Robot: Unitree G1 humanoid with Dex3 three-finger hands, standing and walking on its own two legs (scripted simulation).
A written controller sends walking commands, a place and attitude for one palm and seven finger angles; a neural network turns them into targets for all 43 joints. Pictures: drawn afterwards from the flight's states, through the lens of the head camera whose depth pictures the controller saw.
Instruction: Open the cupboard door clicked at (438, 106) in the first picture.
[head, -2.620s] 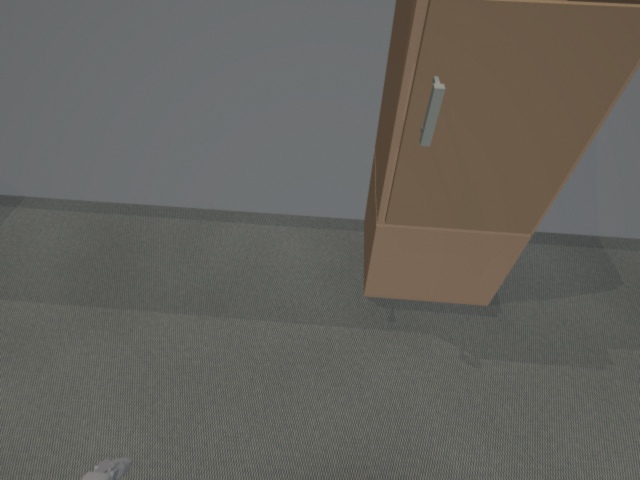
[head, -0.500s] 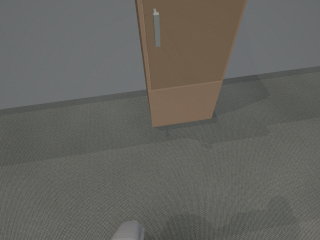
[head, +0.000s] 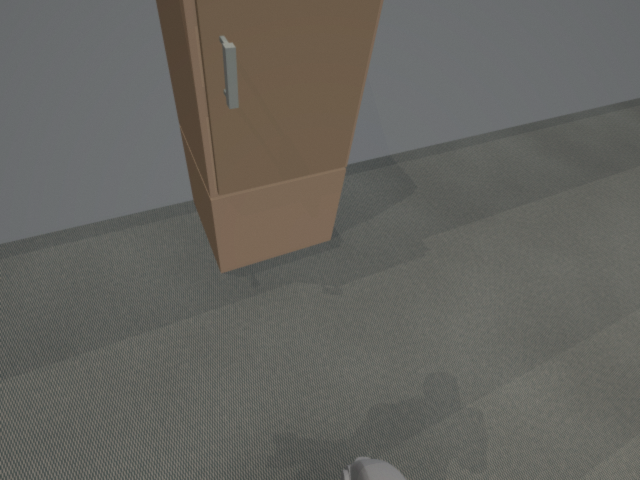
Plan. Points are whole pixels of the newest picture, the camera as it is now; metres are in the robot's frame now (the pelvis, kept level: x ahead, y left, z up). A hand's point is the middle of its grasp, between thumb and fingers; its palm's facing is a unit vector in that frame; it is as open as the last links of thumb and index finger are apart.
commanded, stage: walk to a spot facing it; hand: left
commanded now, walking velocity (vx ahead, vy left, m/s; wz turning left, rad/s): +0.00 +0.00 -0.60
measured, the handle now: (228, 72) +0.87 +0.28 +0.03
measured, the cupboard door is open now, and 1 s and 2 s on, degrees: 0 0 0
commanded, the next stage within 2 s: none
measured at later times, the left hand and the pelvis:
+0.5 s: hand (238, 471) +0.16 +0.11 -0.15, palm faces -0.32 -0.91 -0.26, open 7.4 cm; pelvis -0.03 -0.03 -0.01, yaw -19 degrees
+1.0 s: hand (206, 451) +0.18 +0.17 -0.18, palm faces -0.49 -0.86 -0.14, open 7.4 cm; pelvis +0.07 +0.00 +0.00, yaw -35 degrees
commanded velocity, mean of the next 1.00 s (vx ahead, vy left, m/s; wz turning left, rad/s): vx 0.17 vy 0.00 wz -0.60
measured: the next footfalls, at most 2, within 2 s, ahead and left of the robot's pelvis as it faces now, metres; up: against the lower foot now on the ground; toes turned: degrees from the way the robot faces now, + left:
right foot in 0.38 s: -0.02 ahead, -0.14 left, +0.00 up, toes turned -21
left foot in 0.84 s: +0.12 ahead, +0.06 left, +0.00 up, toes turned -25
